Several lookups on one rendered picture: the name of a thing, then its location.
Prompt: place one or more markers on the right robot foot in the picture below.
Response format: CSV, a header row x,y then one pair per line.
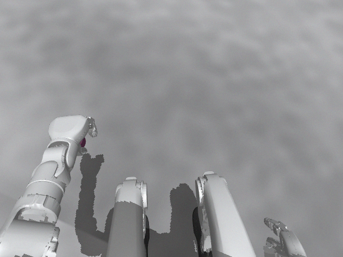
x,y
198,233

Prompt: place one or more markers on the left robot arm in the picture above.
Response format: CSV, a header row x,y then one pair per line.
x,y
29,230

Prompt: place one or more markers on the right robot hand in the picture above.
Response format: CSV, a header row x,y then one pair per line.
x,y
288,245

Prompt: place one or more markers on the left robot hand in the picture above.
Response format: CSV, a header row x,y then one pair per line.
x,y
74,128

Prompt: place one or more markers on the tin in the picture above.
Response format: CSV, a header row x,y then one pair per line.
x,y
83,142

